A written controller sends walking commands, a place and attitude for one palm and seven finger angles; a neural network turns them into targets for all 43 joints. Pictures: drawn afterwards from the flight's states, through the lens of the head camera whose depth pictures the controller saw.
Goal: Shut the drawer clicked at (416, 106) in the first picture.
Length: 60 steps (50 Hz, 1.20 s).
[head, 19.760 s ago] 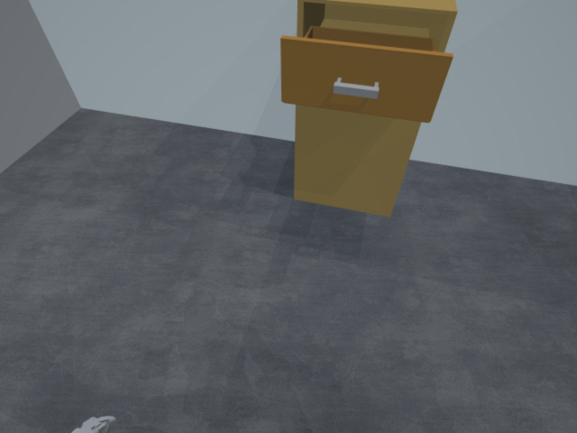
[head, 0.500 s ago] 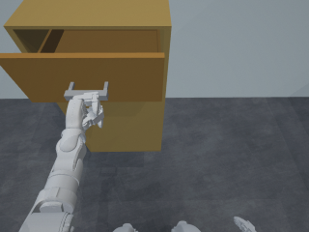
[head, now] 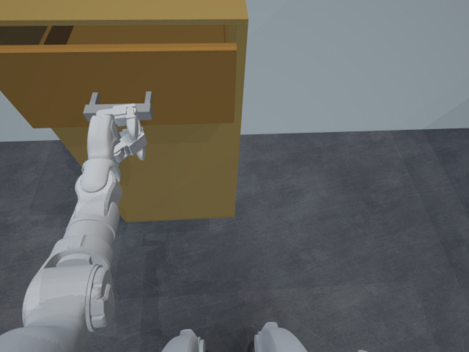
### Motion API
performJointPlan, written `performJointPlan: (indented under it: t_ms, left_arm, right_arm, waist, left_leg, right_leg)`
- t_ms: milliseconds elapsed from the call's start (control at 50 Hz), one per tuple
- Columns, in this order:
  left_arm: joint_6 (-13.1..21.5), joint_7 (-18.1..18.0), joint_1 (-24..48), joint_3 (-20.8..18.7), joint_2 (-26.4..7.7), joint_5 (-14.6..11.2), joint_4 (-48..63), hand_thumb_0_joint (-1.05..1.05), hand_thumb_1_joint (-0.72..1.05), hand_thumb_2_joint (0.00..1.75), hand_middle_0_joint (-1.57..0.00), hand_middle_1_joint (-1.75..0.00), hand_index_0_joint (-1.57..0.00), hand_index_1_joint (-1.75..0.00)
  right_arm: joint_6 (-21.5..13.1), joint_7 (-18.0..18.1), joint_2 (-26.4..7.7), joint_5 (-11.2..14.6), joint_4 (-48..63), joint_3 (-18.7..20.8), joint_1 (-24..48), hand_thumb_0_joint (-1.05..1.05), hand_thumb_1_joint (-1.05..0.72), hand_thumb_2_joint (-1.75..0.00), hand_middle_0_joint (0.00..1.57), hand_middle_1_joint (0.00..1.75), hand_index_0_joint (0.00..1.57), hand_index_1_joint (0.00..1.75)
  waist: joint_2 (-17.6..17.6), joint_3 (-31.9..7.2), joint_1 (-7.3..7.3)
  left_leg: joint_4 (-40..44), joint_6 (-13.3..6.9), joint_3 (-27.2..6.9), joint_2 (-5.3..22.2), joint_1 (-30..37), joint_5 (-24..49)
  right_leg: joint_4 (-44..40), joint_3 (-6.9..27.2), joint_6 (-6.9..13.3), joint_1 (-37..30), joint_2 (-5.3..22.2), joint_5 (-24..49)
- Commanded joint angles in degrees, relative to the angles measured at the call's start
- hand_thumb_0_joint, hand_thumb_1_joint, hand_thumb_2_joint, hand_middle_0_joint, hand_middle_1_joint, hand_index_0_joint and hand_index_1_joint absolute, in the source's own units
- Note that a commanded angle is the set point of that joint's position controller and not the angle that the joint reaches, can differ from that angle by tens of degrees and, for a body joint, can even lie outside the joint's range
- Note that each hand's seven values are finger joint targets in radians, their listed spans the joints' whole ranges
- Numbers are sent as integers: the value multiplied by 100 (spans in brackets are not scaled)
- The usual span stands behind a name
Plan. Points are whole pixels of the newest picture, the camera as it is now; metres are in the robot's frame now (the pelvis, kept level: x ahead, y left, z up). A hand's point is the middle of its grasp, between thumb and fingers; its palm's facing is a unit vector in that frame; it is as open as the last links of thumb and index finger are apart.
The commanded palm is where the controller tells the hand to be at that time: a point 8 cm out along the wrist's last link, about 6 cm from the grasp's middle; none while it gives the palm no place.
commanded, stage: push the drawer shut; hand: left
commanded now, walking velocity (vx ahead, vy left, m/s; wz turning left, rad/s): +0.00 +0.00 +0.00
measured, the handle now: (120, 104) +0.54 +0.19 +0.07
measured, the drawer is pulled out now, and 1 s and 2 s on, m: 0.07 0.00 0.00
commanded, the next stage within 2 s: pull the fist back off the drawer in 0.92 s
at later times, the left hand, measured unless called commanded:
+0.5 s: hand (145, 110) +0.53 +0.14 +0.07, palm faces +0.02 -1.00 -0.03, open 3.1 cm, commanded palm +0.51 +0.19 +0.08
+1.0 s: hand (140, 105) +0.55 +0.15 +0.07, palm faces +0.03 -1.00 -0.04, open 2.8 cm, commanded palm +0.57 +0.18 +0.08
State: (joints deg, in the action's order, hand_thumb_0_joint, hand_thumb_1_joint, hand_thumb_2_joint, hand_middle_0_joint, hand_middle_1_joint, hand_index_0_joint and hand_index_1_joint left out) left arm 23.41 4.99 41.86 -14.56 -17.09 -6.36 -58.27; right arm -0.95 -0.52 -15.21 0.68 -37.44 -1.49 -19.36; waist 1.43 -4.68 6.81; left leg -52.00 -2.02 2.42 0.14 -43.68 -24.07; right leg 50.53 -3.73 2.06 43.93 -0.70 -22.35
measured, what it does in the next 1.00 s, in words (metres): stands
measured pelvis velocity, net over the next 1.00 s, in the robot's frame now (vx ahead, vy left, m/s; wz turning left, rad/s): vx -0.01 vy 0.02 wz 0.01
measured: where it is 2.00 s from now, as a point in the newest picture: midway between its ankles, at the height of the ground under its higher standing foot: outside the picture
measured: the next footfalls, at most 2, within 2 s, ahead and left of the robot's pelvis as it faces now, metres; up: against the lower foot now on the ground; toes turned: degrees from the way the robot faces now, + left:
none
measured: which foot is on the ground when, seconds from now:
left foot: down 0.00-1.00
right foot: down 0.00-1.00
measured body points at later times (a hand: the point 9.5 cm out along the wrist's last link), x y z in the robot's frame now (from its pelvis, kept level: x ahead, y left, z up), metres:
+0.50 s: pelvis +0.00 +0.01 -0.01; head +0.13 +0.01 +0.42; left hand +0.52 +0.20 +0.07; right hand -0.02 -0.26 -0.12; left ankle +0.01 +0.10 -0.69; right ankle +0.02 -0.10 -0.69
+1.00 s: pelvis -0.01 +0.02 -0.02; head +0.14 +0.04 +0.40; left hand +0.54 +0.21 +0.07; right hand -0.04 -0.24 -0.13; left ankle +0.01 +0.10 -0.69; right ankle +0.02 -0.10 -0.69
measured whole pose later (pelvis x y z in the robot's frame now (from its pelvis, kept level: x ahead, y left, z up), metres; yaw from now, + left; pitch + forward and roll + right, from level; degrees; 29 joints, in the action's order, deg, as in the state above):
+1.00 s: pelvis -0.01 +0.02 -0.02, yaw +1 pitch +24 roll -4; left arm 22.0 2.8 66.0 -17.2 -28.0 -0.4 -76.6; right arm 0.0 -1.2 -15.9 -2.9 -38.8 -3.6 -23.5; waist 2.3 -5.1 13.6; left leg -59.4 -3.0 -0.3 0.1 -58.8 -24.6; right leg 54.1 -6.6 1.2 56.3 -0.5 -21.7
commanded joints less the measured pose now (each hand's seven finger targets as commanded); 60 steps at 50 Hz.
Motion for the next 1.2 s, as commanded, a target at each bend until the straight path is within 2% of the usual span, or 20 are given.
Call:
performJointPlan:
  t_ms: [0,120,200,280,320,400,420,480,540,560,620,640,660,840,880,940,1020,1040,1120,1180]
  left_arm:
    - [431,-58,2956,-286,-1226,3,994,0,90,90,-140,-160,-140,-160]
    - [412,-26,3272,-583,-1688,126,534,0,90,90,-140,-160,-140,-160]
    - [404,-7,3519,-554,-1661,135,400,0,90,90,-140,-160,-140,-160]
    - [392,8,3707,-724,-1943,188,307,0,90,90,-140,-160,-140,-160]
    - [385,13,3975,-578,-1805,240,256,0,90,90,-140,-160,-140,-160]
    - [335,-64,4027,-861,-2186,309,69,0,90,90,-140,-160,-140,-160]
    - [318,-58,4202,-716,-2030,317,58,0,90,90,-140,-160,-140,-160]
    - [286,-64,4334,-754,-2101,365,14,0,90,90,-140,-160,-140,-160]
    - [272,-75,4454,-971,-2443,413,-30,0,90,90,-140,-160,-140,-160]
    - [266,-69,4408,-915,-2385,443,-38,0,90,90,-140,-160,-140,-160]
    - [238,-98,4853,-864,-2357,442,-144,0,90,90,-140,-160,-140,-160]
    - [250,-130,5046,-860,-2397,463,-47,0,90,90,-140,-160,-140,-160]
    - [238,-133,5086,-781,-2317,485,-109,0,90,90,-140,-160,-140,-160]
    - [252,-279,6116,-404,-2167,582,-263,0,90,90,-140,-160,-140,-160]
    - [245,-321,6254,-388,-2202,596,-246,0,90,90,-140,-160,-140,-160]
    - [226,-364,6521,-82,-1863,593,-156,0,90,90,-140,-160,-140,-160]
    - [120,-478,6539,-235,-2096,597,-398,0,90,90,-140,-160,-140,-160]
    - [114,-463,6595,-102,-1948,608,-339,0,90,90,-140,-160,-140,-160]
    - [112,-479,6491,-404,-2276,637,-441,0,90,90,-140,-160,-140,-160]
    - [113,-439,6356,-413,-2242,628,-521,0,90,90,-140,-160,-140,-160]
  right_arm:
    - [-126,33,-890,-46,403,319,-683,0,-90,-90,20,30,20,30]
    - [-38,37,-939,-86,379,283,-853,0,-90,-90,20,30,20,30]
    - [-9,17,-939,-108,382,275,-943,0,-90,-90,20,30,20,30]
    - [41,11,-990,-137,399,268,-1090,0,-90,-90,20,30,20,30]
    - [64,7,-979,-157,367,266,-1134,0,-90,-90,20,30,20,30]
    - [107,-8,-1045,-200,343,271,-1291,0,-90,-90,20,30,20,30]
    - [117,-12,-1041,-216,333,260,-1311,0,-90,-90,20,30,20,30]
    - [161,-25,-1043,-239,322,259,-1402,0,-90,-90,20,30,20,30]
    - [211,-27,-1089,-268,315,247,-1523,0,-90,-90,20,30,20,30]
    - [229,-35,-1073,-269,347,246,-1499,0,-90,-90,20,30,20,30]
    - [262,-23,-1090,-275,256,245,-1577,0,-90,-90,20,30,20,30]
    - [262,-16,-1103,-283,235,253,-1609,0,-90,-90,20,30,20,30]
    - [253,-23,-1089,-286,224,247,-1594,0,-90,-90,20,30,20,30]
    - [135,-6,-1181,-349,11,186,-1687,0,-90,-90,20,30,20,30]
    - [89,3,-1201,-366,-1,174,-1688,0,-90,-90,20,30,20,30]
    - [-3,12,-1205,-371,-50,174,-1689,0,-90,-90,20,30,20,30]
    - [-102,48,-1278,-374,-90,128,-1716,0,-90,-90,20,30,20,30]
    - [-123,38,-1251,-374,-67,119,-1714,0,-90,-90,20,30,20,30]
    - [-133,8,-1272,-401,-7,112,-1754,0,-90,-90,20,30,20,30]
    - [-116,-32,-1266,-400,48,113,-1740,0,-90,-90,20,30,20,30]
  waist:
    - [-35,-2429,213]
    - [98,-2454,271]
    - [174,-2482,343]
    - [204,-2631,390]
    - [349,-2601,489]
    - [274,-2711,466]
    - [379,-2692,583]
    - [468,-2812,596]
    - [446,-2937,590]
    - [662,-2992,559]
    - [424,-2678,796]
    - [447,-2794,835]
    - [686,-2814,837]
    - [940,-2628,1225]
    - [1108,-2743,1232]
    - [1212,-2846,1351]
    - [1019,-2703,1383]
    - [1145,-2771,1383]
    - [1121,-2831,1276]
    - [940,-2667,1249]
  left_leg:
    - [502,7,-398,-23,1112,1378]
    - [419,-17,-385,-31,881,1315]
    - [384,-15,-394,-15,839,1269]
    - [323,-25,-421,3,826,1393]
    - [296,-19,-460,22,946,1440]
    - [246,-21,-487,34,850,1512]
    - [224,-29,-494,36,919,1572]
    - [166,-23,-500,46,990,1746]
    - [128,-22,-527,60,953,1881]
    - [120,-2,-518,58,1031,1919]
    - [82,-34,-575,95,913,1764]
    - [69,-38,-589,94,970,1785]
    - [50,-28,-574,82,994,1695]
    - [35,23,-945,175,1234,1226]
    - [47,39,-993,179,1281,1082]
    - [74,57,-1123,224,1507,937]
    - [150,21,-1154,215,1207,474]
    - [163,32,-1138,204,1271,462]
    - [123,29,-1105,167,1120,459]
    - [129,16,-1074,162,940,335]
  right_leg:
    - [-574,412,-85,-1078,-61,1454]
    - [-539,463,-79,-1032,-78,1420]
    - [-543,448,-89,-903,-90,1323]
    - [-499,445,-91,-863,-110,1398]
    - [-471,408,-83,-640,-118,1379]
    - [-453,391,-86,-644,-128,1365]
    - [-442,382,-91,-526,-139,1422]
    - [-432,376,-88,-499,-142,1527]
    - [-383,363,-90,-542,-155,1632]
    - [-374,359,-76,-491,-151,1621]
    - [-425,328,-106,-227,-168,1455]
    - [-430,331,-121,-209,-164,1444]
    - [-449,346,-111,-115,-159,1331]
    - [-388,189,-93,823,-157,603]
    - [-367,177,-82,915,-150,488]
    - [-336,138,-96,1191,-130,402]
    - [-361,141,-95,1189,-130,165]
    - [-351,135,-98,1190,-130,160]
    - [-341,149,-62,1025,-138,156]
    - [-381,162,-65,940,-151,90]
